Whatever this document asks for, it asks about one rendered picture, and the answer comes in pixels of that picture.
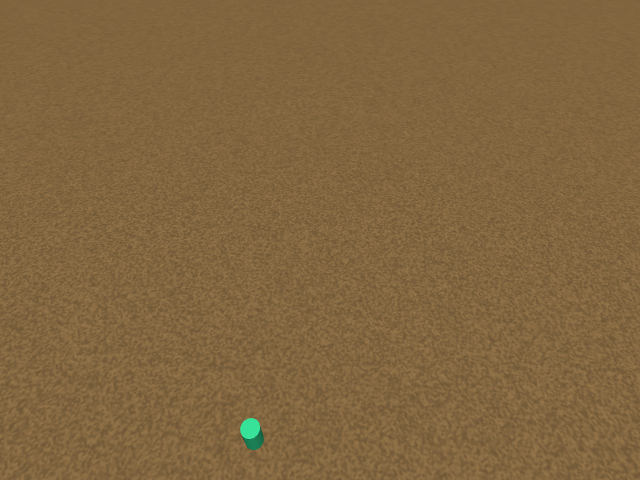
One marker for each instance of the can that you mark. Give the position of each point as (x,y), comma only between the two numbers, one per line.
(252,433)

